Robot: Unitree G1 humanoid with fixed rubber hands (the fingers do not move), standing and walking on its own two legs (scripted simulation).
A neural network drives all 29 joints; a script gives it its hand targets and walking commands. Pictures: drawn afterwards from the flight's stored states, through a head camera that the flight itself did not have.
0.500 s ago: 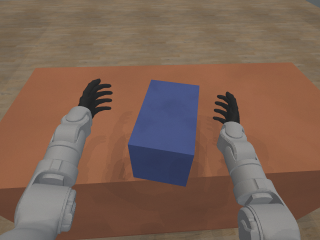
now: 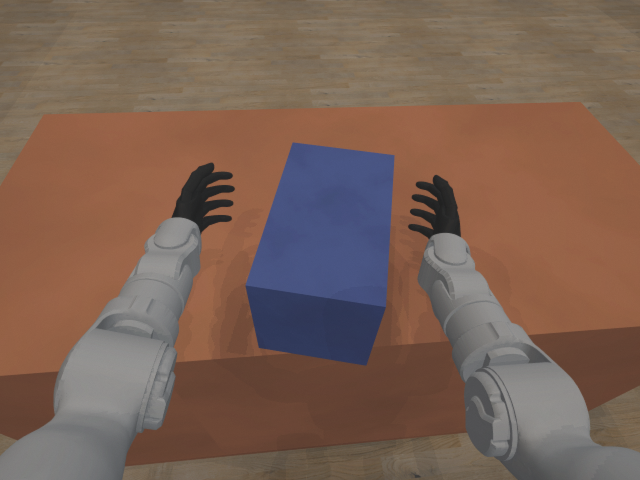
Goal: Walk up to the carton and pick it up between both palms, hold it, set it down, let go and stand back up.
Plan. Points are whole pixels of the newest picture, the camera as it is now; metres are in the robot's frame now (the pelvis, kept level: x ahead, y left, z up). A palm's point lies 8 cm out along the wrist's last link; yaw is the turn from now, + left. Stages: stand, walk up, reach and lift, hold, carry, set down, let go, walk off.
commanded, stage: reach and lift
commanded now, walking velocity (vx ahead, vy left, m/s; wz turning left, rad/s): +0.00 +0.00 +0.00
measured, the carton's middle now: (328, 249) +0.45 -0.03 +0.00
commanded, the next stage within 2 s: none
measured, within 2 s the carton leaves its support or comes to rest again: neither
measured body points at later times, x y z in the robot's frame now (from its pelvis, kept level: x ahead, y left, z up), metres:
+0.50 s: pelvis +0.01 +0.00 +0.00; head +0.09 +0.02 +0.44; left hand +0.47 +0.13 +0.03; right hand +0.41 -0.17 +0.02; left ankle +0.02 +0.14 -0.73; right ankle +0.02 -0.15 -0.73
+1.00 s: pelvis +0.01 +0.00 +0.00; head +0.08 +0.02 +0.44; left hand +0.45 +0.10 +0.03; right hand +0.39 -0.15 +0.02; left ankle +0.02 +0.14 -0.73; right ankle +0.02 -0.15 -0.73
